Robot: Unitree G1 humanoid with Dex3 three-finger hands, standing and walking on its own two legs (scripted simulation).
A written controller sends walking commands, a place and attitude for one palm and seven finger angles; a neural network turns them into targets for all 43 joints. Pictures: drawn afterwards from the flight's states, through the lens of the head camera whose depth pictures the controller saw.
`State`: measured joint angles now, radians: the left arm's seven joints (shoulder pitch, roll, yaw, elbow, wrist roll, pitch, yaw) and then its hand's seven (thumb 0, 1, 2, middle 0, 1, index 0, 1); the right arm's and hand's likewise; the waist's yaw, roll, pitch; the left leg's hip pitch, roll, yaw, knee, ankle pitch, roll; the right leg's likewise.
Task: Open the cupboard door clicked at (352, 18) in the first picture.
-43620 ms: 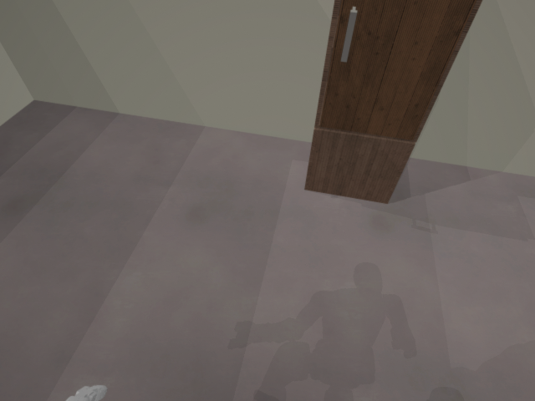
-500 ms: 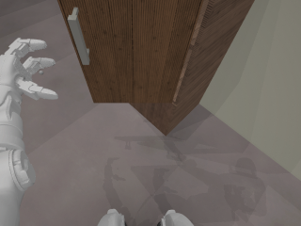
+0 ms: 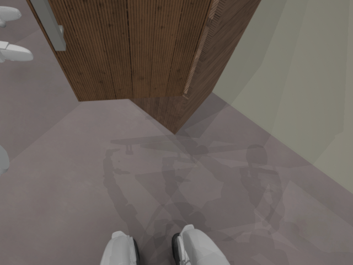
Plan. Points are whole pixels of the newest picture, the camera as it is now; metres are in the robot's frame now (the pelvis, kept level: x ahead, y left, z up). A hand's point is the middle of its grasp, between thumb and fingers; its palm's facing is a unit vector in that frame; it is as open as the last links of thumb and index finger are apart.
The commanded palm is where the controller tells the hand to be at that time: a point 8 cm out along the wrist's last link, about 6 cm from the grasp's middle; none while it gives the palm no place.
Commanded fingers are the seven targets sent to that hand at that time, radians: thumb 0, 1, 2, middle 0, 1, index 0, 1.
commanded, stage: move the hooked fingers beside the handle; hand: left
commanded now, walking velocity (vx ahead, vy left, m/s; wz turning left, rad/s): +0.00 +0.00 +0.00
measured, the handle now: (47, 9) +0.63 +0.17 +0.10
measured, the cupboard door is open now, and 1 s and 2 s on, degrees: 47 47 46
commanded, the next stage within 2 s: slide the fingers in behind the handle in 0.96 s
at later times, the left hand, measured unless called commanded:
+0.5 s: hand (5, 23) +0.57 +0.23 +0.12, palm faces +0.00 -1.00 +0.00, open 14.0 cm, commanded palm +0.56 +0.27 +0.11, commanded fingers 0.00 -0.50 0.30 -0.30 -1.20 -0.30 -1.20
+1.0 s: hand (8, 24) +0.57 +0.23 +0.12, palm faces +0.01 -1.00 +0.00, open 14.0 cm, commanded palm +0.56 +0.27 +0.11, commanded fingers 0.00 -0.50 0.30 -0.30 -1.20 -0.30 -1.20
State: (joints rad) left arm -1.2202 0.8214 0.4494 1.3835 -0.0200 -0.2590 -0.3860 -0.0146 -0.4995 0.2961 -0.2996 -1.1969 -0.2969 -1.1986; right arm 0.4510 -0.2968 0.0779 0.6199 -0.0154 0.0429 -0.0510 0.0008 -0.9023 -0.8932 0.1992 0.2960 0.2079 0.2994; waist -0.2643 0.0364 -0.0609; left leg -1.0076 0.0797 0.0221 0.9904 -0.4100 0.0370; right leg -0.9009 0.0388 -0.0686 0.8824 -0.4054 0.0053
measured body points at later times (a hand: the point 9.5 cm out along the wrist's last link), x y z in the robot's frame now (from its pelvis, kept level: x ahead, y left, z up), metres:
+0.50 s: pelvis +0.03 +0.01 +0.01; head +0.18 +0.04 +0.43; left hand +0.57 +0.29 +0.12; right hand -0.03 -0.25 -0.08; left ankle +0.02 +0.09 -0.68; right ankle +0.00 -0.13 -0.68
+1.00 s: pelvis +0.01 -0.01 +0.00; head +0.17 +0.03 +0.41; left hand +0.57 +0.28 +0.12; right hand -0.04 -0.27 -0.09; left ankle +0.02 +0.09 -0.68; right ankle +0.00 -0.13 -0.68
